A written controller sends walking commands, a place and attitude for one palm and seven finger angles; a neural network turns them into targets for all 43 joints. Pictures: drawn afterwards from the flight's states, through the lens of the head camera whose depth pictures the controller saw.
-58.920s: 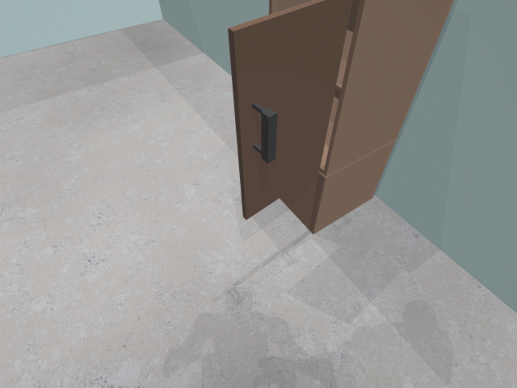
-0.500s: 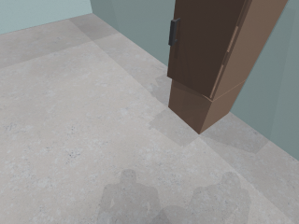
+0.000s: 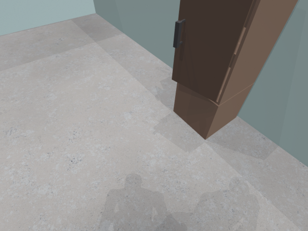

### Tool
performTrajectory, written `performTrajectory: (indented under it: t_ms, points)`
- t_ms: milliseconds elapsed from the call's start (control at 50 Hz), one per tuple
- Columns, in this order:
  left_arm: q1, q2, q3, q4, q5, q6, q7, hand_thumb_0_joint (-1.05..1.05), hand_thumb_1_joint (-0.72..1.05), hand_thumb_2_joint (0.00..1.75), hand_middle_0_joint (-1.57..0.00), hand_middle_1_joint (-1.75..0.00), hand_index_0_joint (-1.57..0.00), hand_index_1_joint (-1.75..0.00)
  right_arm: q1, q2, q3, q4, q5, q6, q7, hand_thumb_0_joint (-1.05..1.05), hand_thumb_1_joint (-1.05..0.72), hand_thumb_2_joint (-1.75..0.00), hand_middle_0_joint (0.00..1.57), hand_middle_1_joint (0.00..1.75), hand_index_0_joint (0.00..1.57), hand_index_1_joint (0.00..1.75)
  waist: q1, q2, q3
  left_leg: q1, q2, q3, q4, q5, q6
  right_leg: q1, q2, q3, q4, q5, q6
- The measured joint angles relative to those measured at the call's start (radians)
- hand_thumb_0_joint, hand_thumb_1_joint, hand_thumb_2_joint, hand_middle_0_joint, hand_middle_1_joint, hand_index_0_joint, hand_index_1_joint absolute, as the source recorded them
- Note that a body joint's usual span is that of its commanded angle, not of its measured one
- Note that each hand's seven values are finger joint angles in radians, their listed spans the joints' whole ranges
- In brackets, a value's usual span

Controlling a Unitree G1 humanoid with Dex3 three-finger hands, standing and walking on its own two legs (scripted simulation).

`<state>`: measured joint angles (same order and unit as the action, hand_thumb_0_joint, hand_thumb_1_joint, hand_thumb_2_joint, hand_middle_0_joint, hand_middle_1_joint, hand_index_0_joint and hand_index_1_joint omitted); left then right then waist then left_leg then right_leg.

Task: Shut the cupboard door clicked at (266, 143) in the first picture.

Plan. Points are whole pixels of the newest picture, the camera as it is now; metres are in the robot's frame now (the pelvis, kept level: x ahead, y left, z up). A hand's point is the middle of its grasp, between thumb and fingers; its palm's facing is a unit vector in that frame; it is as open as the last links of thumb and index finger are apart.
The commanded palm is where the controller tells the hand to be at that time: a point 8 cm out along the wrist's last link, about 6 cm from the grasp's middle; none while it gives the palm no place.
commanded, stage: walk to a spot facing it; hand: left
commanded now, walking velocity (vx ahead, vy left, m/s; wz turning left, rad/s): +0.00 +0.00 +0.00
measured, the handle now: (179, 33) +1.08 -0.09 +0.00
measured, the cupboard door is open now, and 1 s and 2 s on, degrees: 12 12 12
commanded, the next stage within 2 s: turn to face it in 1.36 s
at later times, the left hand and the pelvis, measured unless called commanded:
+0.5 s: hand out of the picture +0.04 +0.23 -0.19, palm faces +0.22 -0.95 -0.21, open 7.4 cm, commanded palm none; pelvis +0.01 +0.03 -0.02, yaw +14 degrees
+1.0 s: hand out of the picture +0.08 +0.20 -0.16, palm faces +0.55 -0.80 -0.24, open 7.4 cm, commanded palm none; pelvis +0.16 +0.03 +0.00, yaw +35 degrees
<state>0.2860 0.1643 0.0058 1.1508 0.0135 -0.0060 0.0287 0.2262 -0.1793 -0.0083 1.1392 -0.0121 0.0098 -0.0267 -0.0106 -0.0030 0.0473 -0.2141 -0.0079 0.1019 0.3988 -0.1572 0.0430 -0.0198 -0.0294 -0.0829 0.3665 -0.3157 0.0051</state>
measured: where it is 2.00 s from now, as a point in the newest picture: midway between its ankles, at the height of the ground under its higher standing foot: (101, 197)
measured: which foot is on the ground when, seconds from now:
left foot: down 0.00-0.80, up 0.82-1.00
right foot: down 0.00-0.36, up 0.38-0.78, down 0.80-1.00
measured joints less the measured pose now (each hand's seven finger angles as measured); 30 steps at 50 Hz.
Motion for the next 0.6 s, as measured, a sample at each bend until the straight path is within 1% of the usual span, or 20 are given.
performTrajectory:
  t_ms: [60,120,180,220,240,280,300,320,340,360,380,400,420,460,480,520,600]
  points:
    - [-0.008,0.005,0.001,-0.003,0.000,0.000,0.000,0.00,0.91,0.90,-0.20,-0.30,-0.20,-0.29,-0.005,-0.004,0.001,-0.001,-0.001,0.000,0.001,0.00,-0.91,-0.90,0.20,0.30,0.20,0.30,-0.002,-0.001,0.001,-0.001,0.001,-0.003,0.001,-0.002,-0.002,0.002,0.002,-0.002,-0.005,0.000,-0.002]
    - [-0.016,0.006,0.007,-0.017,-0.001,0.008,0.004,0.00,0.91,0.90,-0.20,-0.30,-0.20,-0.29,-0.001,-0.003,-0.002,-0.012,-0.002,0.005,0.002,0.00,-0.91,-0.90,0.20,0.30,0.20,0.30,-0.008,-0.001,0.003,-0.023,-0.002,-0.015,0.029,-0.012,-0.004,-0.013,-0.001,-0.016,0.021,-0.015,-0.002]
    - [-0.024,0.006,0.020,-0.043,0.000,0.019,0.006,0.00,0.91,0.90,-0.20,-0.30,-0.20,-0.29,0.010,0.000,-0.009,-0.028,-0.003,0.018,0.006,0.00,-0.91,-0.90,0.20,0.30,0.20,0.30,-0.011,0.002,0.011,-0.065,-0.007,-0.041,0.093,-0.038,-0.003,-0.037,-0.005,-0.043,0.075,-0.049,-0.004]
    - [-0.026,0.006,0.030,-0.066,0.003,0.024,0.008,0.00,0.91,0.90,-0.20,-0.30,-0.20,-0.29,0.019,0.001,-0.015,-0.042,-0.005,0.030,0.010,0.00,-0.91,-0.90,0.20,0.30,0.20,0.30,-0.011,0.008,0.019,-0.104,-0.008,-0.058,0.164,-0.064,-0.006,-0.050,-0.006,-0.066,0.117,-0.076,-0.006]
    - [-0.027,0.007,0.035,-0.079,0.005,0.025,0.008,0.00,0.91,0.90,-0.20,-0.30,-0.20,-0.30,0.024,0.001,-0.019,-0.049,-0.007,0.037,0.012,0.00,-0.91,-0.90,0.20,0.30,0.20,0.30,-0.011,0.010,0.025,-0.127,-0.002,-0.056,0.223,-0.088,-0.013,-0.053,-0.006,-0.080,0.138,-0.090,-0.007]
    - [-0.027,0.011,0.043,-0.100,0.013,0.027,0.009,0.00,0.91,0.90,-0.20,-0.30,-0.20,-0.30,0.030,0.003,-0.030,-0.064,-0.008,0.053,0.017,0.00,-0.91,-0.90,0.20,0.30,0.20,0.30,-0.013,0.007,0.039,-0.169,0.012,-0.040,0.360,-0.193,-0.026,-0.053,-0.014,-0.109,0.182,-0.123,-0.004]
    - [-0.027,0.014,0.046,-0.109,0.017,0.028,0.009,0.00,0.91,0.90,-0.20,-0.30,-0.20,-0.30,0.032,0.005,-0.034,-0.073,-0.008,0.059,0.020,0.00,-0.91,-0.90,0.20,0.30,0.20,0.30,-0.015,0.000,0.046,-0.179,0.018,-0.030,0.400,-0.238,-0.029,-0.052,-0.022,-0.122,0.203,-0.139,0.000]
    - [-0.027,0.019,0.050,-0.116,0.019,0.029,0.008,0.00,0.91,0.90,-0.20,-0.30,-0.20,-0.30,0.034,0.006,-0.036,-0.084,-0.007,0.062,0.023,0.00,-0.91,-0.90,0.20,0.30,0.20,0.30,-0.018,-0.010,0.052,-0.177,0.025,-0.017,0.403,-0.257,-0.031,-0.051,-0.035,-0.135,0.227,-0.157,0.006]
    - [-0.026,0.025,0.052,-0.123,0.018,0.030,0.005,0.00,0.91,0.90,-0.20,-0.30,-0.20,-0.30,0.038,0.005,-0.037,-0.098,-0.009,0.060,0.027,0.00,-0.91,-0.90,0.20,0.30,0.20,0.30,-0.021,-0.021,0.056,-0.164,0.028,-0.005,0.370,-0.239,-0.029,-0.057,-0.052,-0.146,0.260,-0.179,0.015]
    - [-0.025,0.030,0.055,-0.131,0.014,0.032,0.001,0.00,0.91,0.90,-0.20,-0.30,-0.20,-0.30,0.043,0.001,-0.038,-0.114,-0.012,0.053,0.031,0.00,-0.91,-0.90,0.20,0.30,0.20,0.30,-0.024,-0.031,0.057,-0.158,0.022,0.003,0.334,-0.172,-0.009,-0.079,-0.073,-0.152,0.317,-0.203,0.022]
    - [-0.030,0.033,0.057,-0.138,0.009,0.038,-0.005,0.00,0.91,0.90,-0.20,-0.30,-0.20,-0.30,0.043,-0.004,-0.040,-0.129,-0.018,0.043,0.033,0.00,-0.91,-0.90,0.20,0.30,0.20,0.30,-0.025,-0.036,0.059,-0.172,0.010,0.006,0.349,-0.155,0.014,-0.123,-0.083,-0.131,0.414,-0.233,0.030]
    - [-0.038,0.035,0.057,-0.145,0.008,0.049,-0.008,0.00,0.91,0.90,-0.20,-0.30,-0.20,-0.30,0.042,-0.010,-0.042,-0.141,-0.020,0.033,0.033,0.00,-0.91,-0.90,0.20,0.30,0.20,0.30,-0.027,-0.034,0.061,-0.184,0.001,0.005,0.363,-0.164,0.031,-0.179,-0.076,-0.089,0.524,-0.264,0.030]
    - [-0.048,0.038,0.057,-0.151,0.010,0.058,-0.011,0.00,0.91,0.90,-0.20,-0.30,-0.20,-0.30,0.043,-0.015,-0.043,-0.151,-0.021,0.027,0.031,0.00,-0.91,-0.90,0.20,0.30,0.20,0.30,-0.031,-0.031,0.058,-0.188,-0.008,0.001,0.360,-0.172,0.041,-0.235,-0.062,-0.046,0.622,-0.266,0.027]
    - [-0.074,0.042,0.061,-0.164,0.014,0.061,-0.020,0.00,0.91,0.90,-0.20,-0.30,-0.20,-0.29,0.050,-0.021,-0.043,-0.165,-0.024,0.018,0.026,0.00,-0.91,-0.90,0.20,0.30,0.20,0.30,-0.038,-0.021,0.049,-0.183,-0.027,-0.016,0.310,-0.159,0.048,-0.334,-0.042,0.011,0.747,-0.203,0.025]
    - [-0.087,0.045,0.063,-0.175,0.015,0.056,-0.025,0.01,0.91,0.90,-0.20,-0.30,-0.20,-0.29,0.055,-0.023,-0.042,-0.169,-0.025,0.014,0.022,0.00,-0.91,-0.90,0.20,0.30,0.20,0.30,-0.039,-0.016,0.044,-0.177,-0.036,-0.028,0.273,-0.137,0.046,-0.374,-0.037,0.029,0.772,-0.165,0.028]
    - [-0.109,0.048,0.065,-0.199,0.017,0.040,-0.034,0.01,0.91,0.90,-0.20,-0.30,-0.20,-0.29,0.065,-0.027,-0.039,-0.171,-0.024,0.004,0.018,0.00,-0.91,-0.90,0.20,0.30,0.20,0.30,-0.038,-0.002,0.033,-0.158,-0.049,-0.054,0.199,-0.095,0.048,-0.430,-0.032,0.054,0.764,-0.100,0.036]
    - [-0.136,0.056,0.066,-0.243,0.019,0.022,-0.043,0.01,0.91,0.90,-0.20,-0.30,-0.20,-0.29,0.081,-0.031,-0.039,-0.172,-0.021,-0.007,0.019,0.00,-0.91,-0.90,0.20,0.30,0.20,0.30,-0.039,0.020,0.008,-0.118,-0.060,-0.113,0.087,-0.043,0.049,-0.470,-0.028,0.076,0.644,-0.040,0.055]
